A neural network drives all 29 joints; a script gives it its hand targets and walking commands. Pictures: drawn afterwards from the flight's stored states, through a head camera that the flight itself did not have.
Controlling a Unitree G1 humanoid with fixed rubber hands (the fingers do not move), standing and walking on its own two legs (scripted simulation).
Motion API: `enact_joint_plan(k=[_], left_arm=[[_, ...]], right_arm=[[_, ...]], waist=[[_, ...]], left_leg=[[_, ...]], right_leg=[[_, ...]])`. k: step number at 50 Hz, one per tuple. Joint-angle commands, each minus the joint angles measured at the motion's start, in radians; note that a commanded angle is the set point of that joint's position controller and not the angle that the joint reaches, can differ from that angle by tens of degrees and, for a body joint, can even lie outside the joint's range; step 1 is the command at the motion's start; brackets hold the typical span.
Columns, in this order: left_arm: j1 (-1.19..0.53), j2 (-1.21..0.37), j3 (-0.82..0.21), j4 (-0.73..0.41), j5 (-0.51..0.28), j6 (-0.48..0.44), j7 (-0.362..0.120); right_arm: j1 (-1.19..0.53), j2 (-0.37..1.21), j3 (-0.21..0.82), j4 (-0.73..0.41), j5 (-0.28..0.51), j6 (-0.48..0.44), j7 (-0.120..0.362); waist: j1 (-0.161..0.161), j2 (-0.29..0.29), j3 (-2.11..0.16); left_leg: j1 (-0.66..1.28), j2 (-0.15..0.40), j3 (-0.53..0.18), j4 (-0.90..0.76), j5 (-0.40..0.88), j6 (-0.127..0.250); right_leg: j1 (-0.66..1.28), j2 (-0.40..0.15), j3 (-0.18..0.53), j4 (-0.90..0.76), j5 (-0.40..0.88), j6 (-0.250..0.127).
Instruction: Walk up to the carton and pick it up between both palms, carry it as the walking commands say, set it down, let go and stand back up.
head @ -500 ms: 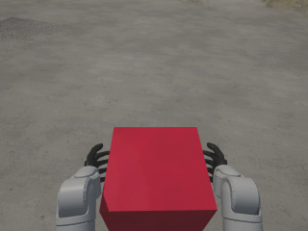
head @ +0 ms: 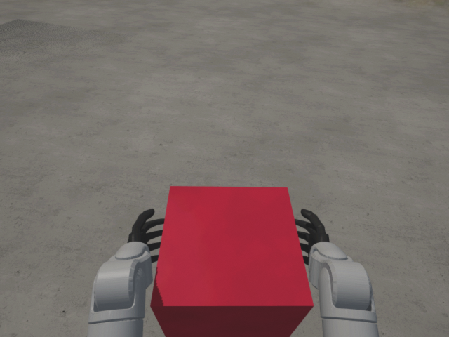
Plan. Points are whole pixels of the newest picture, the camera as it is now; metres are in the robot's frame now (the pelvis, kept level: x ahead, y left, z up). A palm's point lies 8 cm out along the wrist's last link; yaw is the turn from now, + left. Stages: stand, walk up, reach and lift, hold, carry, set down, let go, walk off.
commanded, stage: carry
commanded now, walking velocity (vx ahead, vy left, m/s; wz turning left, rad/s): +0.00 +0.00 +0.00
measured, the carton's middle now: (227, 271) +0.27 +0.00 -0.01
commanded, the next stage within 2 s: none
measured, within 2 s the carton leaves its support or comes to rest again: neither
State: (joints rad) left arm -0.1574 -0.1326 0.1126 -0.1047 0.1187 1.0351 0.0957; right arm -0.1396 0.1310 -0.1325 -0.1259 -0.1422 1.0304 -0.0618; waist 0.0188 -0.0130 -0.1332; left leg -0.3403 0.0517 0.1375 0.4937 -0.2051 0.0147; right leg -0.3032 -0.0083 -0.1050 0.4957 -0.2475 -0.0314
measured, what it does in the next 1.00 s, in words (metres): stands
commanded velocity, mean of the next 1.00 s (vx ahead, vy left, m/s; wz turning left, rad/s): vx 0.00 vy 0.00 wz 0.00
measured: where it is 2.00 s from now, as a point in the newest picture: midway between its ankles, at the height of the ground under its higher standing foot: outside the picture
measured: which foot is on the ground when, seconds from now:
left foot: down 0.00-1.00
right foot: down 0.00-1.00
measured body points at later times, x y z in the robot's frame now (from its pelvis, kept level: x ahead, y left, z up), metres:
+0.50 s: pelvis +0.01 -0.01 +0.00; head -0.01 +0.00 +0.45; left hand +0.29 +0.15 +0.04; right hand +0.29 -0.16 +0.04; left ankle +0.03 +0.11 -0.74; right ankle +0.01 -0.10 -0.74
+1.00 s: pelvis +0.01 +0.00 +0.00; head -0.01 +0.00 +0.45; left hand +0.29 +0.15 +0.03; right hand +0.29 -0.15 +0.04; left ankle +0.03 +0.11 -0.74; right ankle +0.01 -0.10 -0.74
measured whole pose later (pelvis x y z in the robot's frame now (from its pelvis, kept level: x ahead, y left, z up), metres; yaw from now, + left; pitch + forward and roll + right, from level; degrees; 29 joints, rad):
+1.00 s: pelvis +0.01 +0.00 +0.00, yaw +1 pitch +2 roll +0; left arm -0.12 -0.13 0.11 0.01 0.15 0.81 0.07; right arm -0.11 0.13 -0.12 0.01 -0.16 0.81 -0.05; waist 0.00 0.00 -0.11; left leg -0.34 0.05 0.11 0.53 -0.23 0.01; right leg -0.29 -0.01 -0.13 0.53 -0.28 -0.04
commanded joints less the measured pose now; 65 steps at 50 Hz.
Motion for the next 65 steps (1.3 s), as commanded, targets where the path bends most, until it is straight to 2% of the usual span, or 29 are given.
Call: enact_joint_plan(k=[1,9,21,31,65], left_arm=[[-0.462,-0.795,-0.614,-0.076,-0.316,-0.054,-0.231],[-0.441,-0.763,-0.583,-0.043,-0.270,-0.137,-0.221],[-0.406,-0.728,-0.559,-0.021,-0.227,-0.201,-0.210],[-0.393,-0.719,-0.552,-0.015,-0.213,-0.222,-0.206],[-0.383,-0.706,-0.528,0.021,-0.174,-0.285,-0.209]], right_arm=[[-0.451,0.804,0.601,-0.053,0.292,-0.050,0.212],[-0.433,0.767,0.575,-0.020,0.252,-0.133,0.199],[-0.408,0.727,0.561,-0.001,0.225,-0.197,0.188],[-0.399,0.714,0.557,0.005,0.220,-0.217,0.184],[-0.389,0.697,0.536,0.049,0.186,-0.280,0.181]], waist=[[0.001,0.008,-0.212],[-0.003,0.007,-0.213],[-0.010,0.009,-0.211],[-0.014,0.008,-0.206],[-0.021,0.016,-0.189]], left_leg=[[0.156,0.100,-0.141,-0.050,0.110,-0.008],[0.145,0.099,-0.135,-0.036,0.107,-0.007],[0.123,0.096,-0.128,-0.018,0.122,-0.006],[0.108,0.094,-0.124,-0.011,0.122,-0.003],[0.095,0.091,-0.135,-0.035,0.124,0.020]], right_leg=[[0.011,-0.121,0.127,-0.088,0.144,0.006],[0.027,-0.124,0.123,-0.075,0.176,0.003],[0.061,-0.126,0.113,-0.054,0.229,-0.003],[0.075,-0.129,0.108,-0.046,0.235,-0.007],[0.086,-0.134,0.093,-0.051,0.142,-0.011]])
